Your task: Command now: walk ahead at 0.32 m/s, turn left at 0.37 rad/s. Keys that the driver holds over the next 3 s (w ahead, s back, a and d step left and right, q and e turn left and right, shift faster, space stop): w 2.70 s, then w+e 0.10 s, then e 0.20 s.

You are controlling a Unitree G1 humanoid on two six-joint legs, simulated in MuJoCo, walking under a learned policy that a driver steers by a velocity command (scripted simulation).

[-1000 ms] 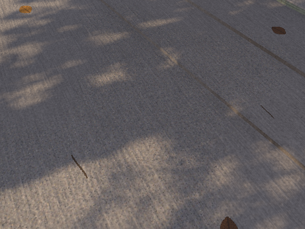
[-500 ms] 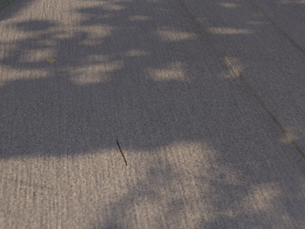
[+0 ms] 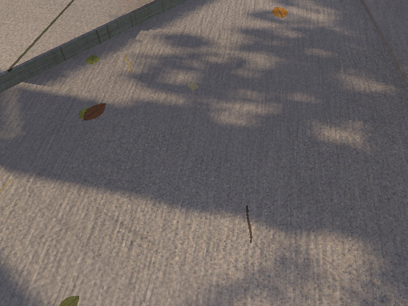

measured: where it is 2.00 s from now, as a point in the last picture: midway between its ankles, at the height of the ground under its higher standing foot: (208, 169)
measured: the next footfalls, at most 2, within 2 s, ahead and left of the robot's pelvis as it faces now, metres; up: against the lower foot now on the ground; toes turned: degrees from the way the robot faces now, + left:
left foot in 0.14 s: +0.11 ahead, +0.13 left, +0.00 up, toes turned +3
right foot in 0.68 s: +0.47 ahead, -0.02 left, -0.03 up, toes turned +1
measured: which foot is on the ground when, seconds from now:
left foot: up 0.00-0.12, down 0.14-0.66, up 0.68-1.00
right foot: down 0.00-0.16, up 0.18-0.66, down 0.68-1.00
